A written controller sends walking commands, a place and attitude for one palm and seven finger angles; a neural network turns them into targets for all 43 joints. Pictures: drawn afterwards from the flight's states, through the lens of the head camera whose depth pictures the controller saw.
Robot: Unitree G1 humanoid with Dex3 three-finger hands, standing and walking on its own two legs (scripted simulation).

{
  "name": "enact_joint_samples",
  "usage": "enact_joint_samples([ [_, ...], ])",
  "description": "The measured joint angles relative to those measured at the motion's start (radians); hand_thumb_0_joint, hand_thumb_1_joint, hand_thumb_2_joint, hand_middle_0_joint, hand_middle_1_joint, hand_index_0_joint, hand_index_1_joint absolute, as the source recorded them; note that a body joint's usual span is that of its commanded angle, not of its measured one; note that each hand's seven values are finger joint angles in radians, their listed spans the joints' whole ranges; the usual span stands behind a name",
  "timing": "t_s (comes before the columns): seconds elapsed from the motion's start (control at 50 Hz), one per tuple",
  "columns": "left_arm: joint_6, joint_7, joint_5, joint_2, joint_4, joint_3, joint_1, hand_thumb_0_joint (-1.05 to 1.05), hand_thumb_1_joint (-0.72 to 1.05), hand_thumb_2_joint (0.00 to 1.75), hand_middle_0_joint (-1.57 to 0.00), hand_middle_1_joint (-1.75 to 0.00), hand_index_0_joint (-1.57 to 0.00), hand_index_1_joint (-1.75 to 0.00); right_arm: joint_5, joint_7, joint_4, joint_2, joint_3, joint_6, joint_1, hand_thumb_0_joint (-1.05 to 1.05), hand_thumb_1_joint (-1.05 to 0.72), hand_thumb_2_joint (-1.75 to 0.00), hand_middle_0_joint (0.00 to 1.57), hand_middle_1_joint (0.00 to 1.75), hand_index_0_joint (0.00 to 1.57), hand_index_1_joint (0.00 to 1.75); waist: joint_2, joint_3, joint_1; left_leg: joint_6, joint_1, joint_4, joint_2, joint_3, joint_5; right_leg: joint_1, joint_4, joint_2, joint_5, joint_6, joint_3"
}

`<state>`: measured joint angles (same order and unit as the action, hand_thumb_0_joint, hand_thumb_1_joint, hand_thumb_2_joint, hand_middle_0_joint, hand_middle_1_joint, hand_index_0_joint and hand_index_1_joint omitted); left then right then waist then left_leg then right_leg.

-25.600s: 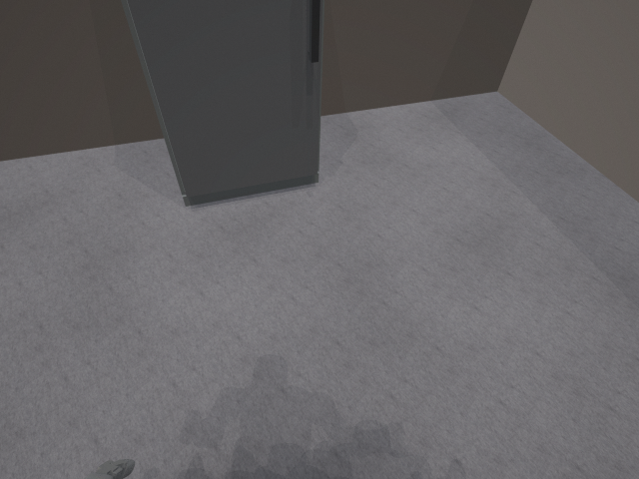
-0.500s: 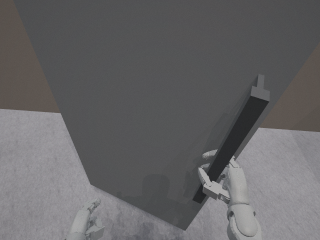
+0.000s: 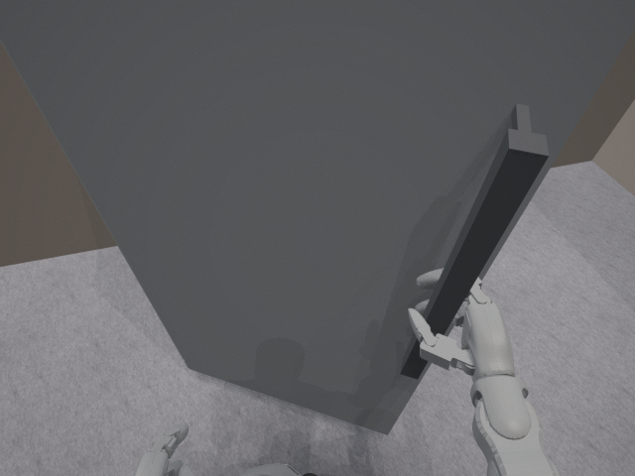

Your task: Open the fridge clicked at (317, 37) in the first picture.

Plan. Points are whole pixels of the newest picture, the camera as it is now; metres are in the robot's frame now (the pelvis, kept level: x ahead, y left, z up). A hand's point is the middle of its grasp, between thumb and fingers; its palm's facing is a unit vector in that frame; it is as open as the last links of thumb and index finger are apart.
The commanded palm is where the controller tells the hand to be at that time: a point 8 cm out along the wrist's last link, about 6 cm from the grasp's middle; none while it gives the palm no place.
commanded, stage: walk backward, drawing the door open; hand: right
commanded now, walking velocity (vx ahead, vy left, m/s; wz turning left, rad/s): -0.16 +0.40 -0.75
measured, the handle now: (449, 278) +0.33 -0.10 +0.11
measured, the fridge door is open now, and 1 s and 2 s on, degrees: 33 60 63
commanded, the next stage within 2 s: stop walking and hold the door back in 1.04 s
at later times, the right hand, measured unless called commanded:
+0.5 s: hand (367, 435) +0.16 -0.02 +0.06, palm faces +0.36 +0.91 -0.18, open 6.8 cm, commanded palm +0.11 -0.05 +0.07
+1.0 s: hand out of the picture +0.07 +0.07 +0.07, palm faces +0.77 +0.61 -0.18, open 6.3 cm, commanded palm +0.01 +0.06 +0.07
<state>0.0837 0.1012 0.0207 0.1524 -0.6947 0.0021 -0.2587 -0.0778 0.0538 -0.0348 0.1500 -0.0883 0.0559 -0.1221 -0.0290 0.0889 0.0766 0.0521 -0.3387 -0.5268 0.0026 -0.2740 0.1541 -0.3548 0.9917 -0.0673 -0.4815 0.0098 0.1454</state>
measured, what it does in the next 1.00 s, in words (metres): steps to the left, turning right: right foot, then left foot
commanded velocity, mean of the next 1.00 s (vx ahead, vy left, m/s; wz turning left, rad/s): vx -0.19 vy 0.27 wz -0.64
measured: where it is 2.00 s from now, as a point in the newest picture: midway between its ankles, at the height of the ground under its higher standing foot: outside the picture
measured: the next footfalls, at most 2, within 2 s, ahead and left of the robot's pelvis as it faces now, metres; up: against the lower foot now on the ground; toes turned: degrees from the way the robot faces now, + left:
right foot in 0.04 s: +0.02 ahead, -0.12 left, +0.00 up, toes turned -9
left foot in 0.22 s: +0.05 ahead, +0.29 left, +0.00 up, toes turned -11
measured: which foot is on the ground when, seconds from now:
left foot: down 0.00-0.00, up 0.02-0.20, down 0.22-0.38, up 0.40-0.60, down 0.62-0.82, up 0.84-1.00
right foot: up 0.00-0.02, down 0.04-0.24, up 0.26-0.38, down 0.40-0.60, up 0.62-0.80, down 0.82-1.00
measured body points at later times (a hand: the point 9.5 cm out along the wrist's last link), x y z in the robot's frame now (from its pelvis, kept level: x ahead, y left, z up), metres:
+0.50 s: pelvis -0.05 +0.21 -0.01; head +0.01 +0.17 +0.44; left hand +0.20 +0.35 -0.09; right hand +0.14 -0.07 +0.07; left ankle +0.01 +0.33 -0.65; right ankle -0.05 +0.05 -0.72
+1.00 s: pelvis +0.00 +0.37 +0.01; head +0.04 +0.32 +0.46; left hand +0.27 +0.40 -0.09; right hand +0.03 +0.04 +0.08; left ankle +0.11 +0.44 -0.67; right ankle -0.10 +0.25 -0.72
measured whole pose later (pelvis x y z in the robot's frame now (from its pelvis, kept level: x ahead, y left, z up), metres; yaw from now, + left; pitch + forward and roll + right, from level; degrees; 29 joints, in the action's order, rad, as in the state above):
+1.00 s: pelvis +0.00 +0.37 +0.01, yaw -46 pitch +0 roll +2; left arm 0.12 0.10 0.02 0.15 -0.61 0.02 -0.16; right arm 0.02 0.07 -0.14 0.19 0.04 0.10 -0.18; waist 0.03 0.16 0.01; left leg -0.06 -0.51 -0.97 -0.02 -0.07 0.42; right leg -0.29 0.54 -0.11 -0.24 0.05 0.00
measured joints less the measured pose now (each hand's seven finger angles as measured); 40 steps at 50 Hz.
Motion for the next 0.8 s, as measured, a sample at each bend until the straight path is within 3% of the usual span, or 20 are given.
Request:
enact_joint_samples([
  [0.02,0.031,0.002,-0.001,0.011,0.024,0.009,-0.010,0.01,0.90,0.90,-0.20,-0.30,-0.20,-0.30,0.008,0.002,-0.015,-0.007,-0.001,0.011,-0.005,-0.05,-0.54,-0.74,0.37,1.35,0.30,1.40,0.026,-0.005,-0.008,-0.068,-0.056,-0.090,0.021,-0.007,0.035,0.090,-0.232,-0.014,0.055,-0.025,0.009],
  [0.04,0.053,0.002,0.011,0.025,0.057,0.008,-0.015,0.01,0.90,0.90,-0.21,-0.30,-0.20,-0.30,0.014,0.002,-0.036,-0.010,-0.004,0.025,-0.001,-0.04,-0.53,-0.75,0.37,1.35,0.30,1.40,0.071,-0.006,0.004,-0.092,-0.141,-0.270,0.045,0.009,0.110,0.113,-0.369,-0.039,0.124,-0.049,-0.047],
  [0.08,0.045,-0.006,0.016,0.007,0.053,0.007,0.025,0.01,0.90,0.90,-0.20,-0.30,-0.20,-0.30,0.016,-0.009,-0.044,0.021,0.002,0.049,0.031,-0.04,-0.53,-0.75,0.39,1.36,0.30,1.40,0.040,0.052,0.006,-0.100,-0.214,-0.555,0.038,0.159,0.207,0.068,-0.333,-0.031,0.158,-0.009,-0.103],
  [0.1,0.040,-0.011,0.021,0.006,0.051,0.008,0.035,0.01,0.90,0.90,-0.21,-0.30,-0.20,-0.30,0.017,-0.014,-0.044,0.021,0.003,0.052,0.035,-0.04,-0.53,-0.75,0.39,1.36,0.29,1.40,0.043,0.065,0.002,-0.101,-0.217,-0.602,0.034,0.210,0.233,0.053,-0.336,-0.037,0.172,0.016,-0.134],
  [0.14,0.045,-0.017,0.025,0.017,0.050,0.005,0.044,0.01,0.90,0.90,-0.21,-0.30,-0.20,-0.30,0.017,-0.019,-0.052,0.012,-0.004,0.046,0.034,-0.03,-0.54,-0.75,0.38,1.35,0.29,1.40,0.076,0.076,-0.011,-0.097,-0.172,-0.518,0.010,0.268,0.257,0.026,-0.371,-0.064,0.210,0.046,-0.204],
  [0.18,0.053,-0.022,0.014,0.026,0.052,0.001,0.044,0.01,0.90,0.90,-0.21,-0.30,-0.21,-0.30,0.022,-0.020,-0.072,0.011,-0.010,0.043,0.019,-0.02,-0.55,-0.75,0.37,1.34,0.29,1.40,0.100,0.070,-0.033,-0.096,-0.066,-0.284,-0.021,0.296,0.238,-0.004,-0.398,-0.090,0.239,0.059,-0.263],
  [0.22,0.059,-0.029,-0.004,0.016,0.061,0.001,0.040,0.01,0.90,0.90,-0.21,-0.30,-0.21,-0.30,0.033,-0.017,-0.119,0.039,0.001,0.041,-0.011,-0.02,-0.54,-0.76,0.38,1.35,0.29,1.40,0.055,0.037,-0.060,-0.081,0.041,-0.064,-0.080,0.308,0.165,-0.046,-0.381,-0.079,0.235,0.060,-0.284],
  [0.26,0.059,-0.031,-0.012,0.026,0.056,-0.009,0.082,0.01,0.90,0.90,-0.21,-0.30,-0.21,-0.30,0.043,-0.007,-0.141,0.034,0.032,0.057,-0.021,-0.02,-0.55,-0.77,0.39,1.36,0.29,1.40,0.059,0.048,-0.062,-0.146,0.020,-0.102,-0.074,0.279,0.150,-0.100,-0.294,-0.086,0.189,0.046,-0.311],
  [0.34,0.049,-0.007,-0.021,0.062,0.035,-0.049,0.132,0.01,0.90,0.90,-0.21,-0.30,-0.20,-0.30,0.051,-0.019,-0.140,0.009,0.039,0.056,-0.023,-0.01,-0.56,-0.79,0.42,1.37,0.30,1.40,0.072,0.066,-0.030,-0.116,0.018,-0.194,-0.094,0.192,0.217,-0.160,0.001,-0.024,0.000,0.024,-0.184],
  [0.38,0.050,0.006,-0.018,0.068,0.048,-0.047,0.133,0.01,0.90,0.90,-0.21,-0.30,-0.20,-0.30,0.058,-0.028,-0.155,0.008,0.039,0.056,-0.035,-0.01,-0.56,-0.79,0.43,1.38,0.30,1.40,0.053,0.055,-0.028,-0.094,-0.006,-0.244,-0.108,0.165,0.232,-0.094,-0.097,0.005,0.054,0.012,-0.101],
  [0.42,0.060,0.012,-0.003,0.057,0.068,-0.045,0.138,0.01,0.90,0.90,-0.20,-0.30,-0.20,-0.30,0.068,-0.030,-0.169,0.021,0.050,0.071,-0.035,-0.01,-0.56,-0.80,0.43,1.38,0.30,1.40,0.042,0.055,-0.039,-0.098,-0.095,-0.438,-0.073,0.188,0.298,-0.073,-0.179,-0.002,0.160,-0.023,-0.113],
  [0.48,0.046,-0.002,0.022,0.009,0.070,-0.024,0.142,0.01,0.91,0.90,-0.20,-0.30,-0.20,-0.30,0.053,-0.018,-0.154,0.048,0.079,0.074,-0.030,-0.01,-0.56,-0.80,0.44,1.39,0.29,1.40,0.021,0.088,-0.043,-0.111,-0.182,-0.653,0.000,0.247,0.328,-0.055,-0.239,-0.020,0.170,0.013,-0.171],
  [0.52,0.043,-0.010,0.027,-0.002,0.076,-0.008,0.125,0.01,0.90,0.90,-0.20,-0.30,-0.20,-0.30,0.052,-0.011,-0.146,0.047,0.084,0.058,-0.034,-0.01,-0.58,-0.79,0.42,1.37,0.28,1.40,0.050,0.094,-0.043,-0.103,-0.180,-0.586,0.015,0.248,0.298,-0.044,-0.324,-0.043,0.223,0.031,-0.234],
  [0.56,0.044,-0.011,0.022,-0.003,0.085,0.004,0.094,0.01,0.90,0.90,-0.20,-0.30,-0.20,-0.30,0.063,-0.008,-0.141,0.044,0.081,0.041,-0.045,0.00,-0.60,-0.79,0.40,1.35,0.28,1.40,0.085,0.084,-0.048,-0.089,-0.110,-0.377,0.014,0.245,0.281,-0.049,-0.385,-0.071,0.253,0.040,-0.286],
  [0.6,0.044,-0.011,0.012,-0.015,0.093,0.015,0.054,0.01,0.90,0.90,-0.21,-0.30,-0.20,-0.30,0.071,-0.007,-0.159,0.062,0.082,0.023,-0.064,0.00,-0.60,-0.80,0.40,1.33,0.28,1.40,0.063,0.043,-0.056,-0.060,-0.010,-0.131,-0.024,0.262,0.288,-0.096,-0.362,-0.061,0.165,0.036,-0.300],
  [0.64,0.047,-0.011,0.010,-0.014,0.078,0.019,0.061,0.01,0.90,0.90,-0.21,-0.30,-0.21,-0.30,0.067,-0.002,-0.190,0.068,0.104,0.017,-0.074,0.00,-0.60,-0.80,0.40,1.34,0.27,1.40,0.026,0.032,-0.075,-0.066,-0.025,-0.089,-0.064,0.270,0.132,-0.183,-0.131,-0.032,0.033,0.037,-0.268],
  [0.68,0.035,-0.010,0.009,0.007,0.046,0.004,0.087,0.01,0.90,0.90,-0.21,-0.30,-0.21,-0.30,0.065,0.004,-0.183,0.045,0.110,0.021,-0.082,-0.01,-0.61,-0.80,0.41,1.35,0.29,1.40,0.044,0.047,-0.064,-0.083,-0.032,-0.147,-0.076,0.235,0.135,-0.224,0.101,-0.013,-0.030,0.033,-0.222],
  [0.72,0.026,-0.003,0.002,0.021,0.028,-0.010,0.100,0.01,0.90,0.90,-0.21,-0.30,-0.21,-0.30,0.069,0.003,-0.172,0.033,0.108,0.028,-0.091,0.00,-0.61,-0.81,0.41,1.35,0.30,1.40,0.045,0.051,-0.056,-0.081,-0.019,-0.150,-0.095,0.205,0.155,-0.209,0.202,0.002,-0.075,0.034,-0.143],
  [0.76,0.027,0.008,-0.002,0.027,0.030,-0.014,0.103,0.01,0.90,0.90,-0.21,-0.30,-0.21,-0.30,0.071,0.000,-0.172,0.033,0.103,0.034,-0.097,0.00,-0.61,-0.81,0.41,1.34,0.31,1.40,0.033,0.049,-0.044,-0.075,-0.013,-0.141,-0.114,0.169,0.156,-0.143,0.113,0.011,-0.089,0.030,-0.069],
  [0.8,0.035,0.019,0.000,0.035,0.050,-0.012,0.096,0.01,0.90,0.90,-0.21,-0.30,-0.20,-0.30,0.080,-0.005,-0.189,0.036,0.097,0.039,-0.106,0.01,-0.61,-0.81,0.41,1.35,0.32,1.40,0.023,0.032,-0.032,-0.071,-0.038,-0.164,-0.128,0.133,0.163,-0.051,-0.108,0.019,0.003,0.024,-0.014],
])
